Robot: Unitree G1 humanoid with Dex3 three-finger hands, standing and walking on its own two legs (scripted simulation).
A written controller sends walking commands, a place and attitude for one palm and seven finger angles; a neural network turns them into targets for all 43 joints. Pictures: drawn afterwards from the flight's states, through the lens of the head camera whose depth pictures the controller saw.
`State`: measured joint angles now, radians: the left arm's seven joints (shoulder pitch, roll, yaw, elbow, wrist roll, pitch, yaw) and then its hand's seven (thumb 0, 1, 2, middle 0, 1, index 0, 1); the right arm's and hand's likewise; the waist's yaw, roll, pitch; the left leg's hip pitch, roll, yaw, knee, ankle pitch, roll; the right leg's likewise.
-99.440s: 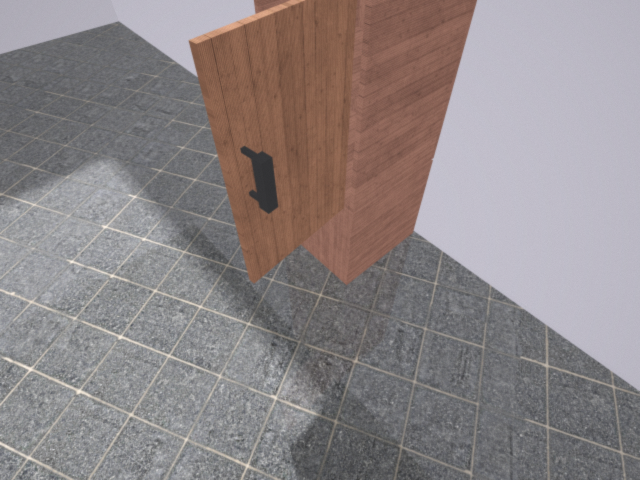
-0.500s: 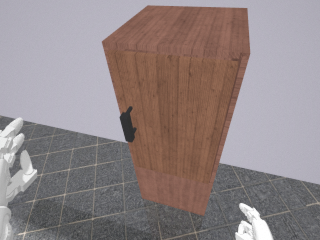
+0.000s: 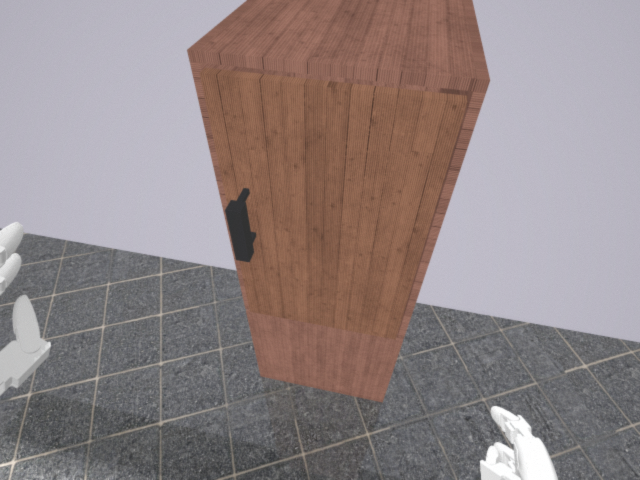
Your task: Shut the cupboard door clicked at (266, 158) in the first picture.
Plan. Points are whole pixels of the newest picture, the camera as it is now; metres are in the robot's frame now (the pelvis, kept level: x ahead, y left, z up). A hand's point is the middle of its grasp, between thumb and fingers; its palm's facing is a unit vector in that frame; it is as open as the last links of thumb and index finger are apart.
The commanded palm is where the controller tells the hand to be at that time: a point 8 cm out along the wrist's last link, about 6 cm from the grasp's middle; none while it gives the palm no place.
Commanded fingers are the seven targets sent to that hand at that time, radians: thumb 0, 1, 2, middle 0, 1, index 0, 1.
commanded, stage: step back with the hand held close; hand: left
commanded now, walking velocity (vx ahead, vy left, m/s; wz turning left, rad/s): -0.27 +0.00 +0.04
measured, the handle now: (244, 224) +0.53 +0.17 -0.01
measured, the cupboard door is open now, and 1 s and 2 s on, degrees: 0 0 0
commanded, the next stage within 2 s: stop stepping back and stand still in 0.96 s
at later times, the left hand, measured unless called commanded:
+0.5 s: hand out of the picture +0.13 +0.28 +0.16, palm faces +0.46 -0.76 -0.46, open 7.4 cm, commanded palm +0.06 +0.31 +0.18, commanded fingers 0.00 0.90 0.90 -0.20 -0.30 -0.20 -0.30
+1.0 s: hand out of the picture +0.05 +0.30 +0.17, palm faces +0.49 -0.76 -0.43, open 7.4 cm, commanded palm -0.01 +0.32 +0.18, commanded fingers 0.00 0.90 0.90 -0.20 -0.30 -0.20 -0.30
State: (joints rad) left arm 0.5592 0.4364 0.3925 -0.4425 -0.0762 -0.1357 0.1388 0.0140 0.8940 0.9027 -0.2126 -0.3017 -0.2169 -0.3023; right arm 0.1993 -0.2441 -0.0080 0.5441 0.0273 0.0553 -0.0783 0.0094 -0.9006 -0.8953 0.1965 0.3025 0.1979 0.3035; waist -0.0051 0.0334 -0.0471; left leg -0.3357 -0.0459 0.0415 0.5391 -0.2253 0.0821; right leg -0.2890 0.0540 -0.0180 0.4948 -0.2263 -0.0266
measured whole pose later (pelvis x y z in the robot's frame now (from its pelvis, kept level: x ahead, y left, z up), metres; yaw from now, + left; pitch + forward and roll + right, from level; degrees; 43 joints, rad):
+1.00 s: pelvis -0.14 +0.02 -0.01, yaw +2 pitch +3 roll -3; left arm 0.53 0.45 0.49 -0.57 -0.06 -0.22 0.15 0.02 0.89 0.90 -0.21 -0.30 -0.21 -0.30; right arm 0.20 -0.14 0.00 0.62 -0.02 -0.10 -0.04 0.01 -0.90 -0.90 0.20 0.30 0.20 0.30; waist 0.02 -0.04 -0.03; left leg -0.49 0.07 0.02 0.64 -0.22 0.01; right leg -0.33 0.06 0.01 0.68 -0.31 0.03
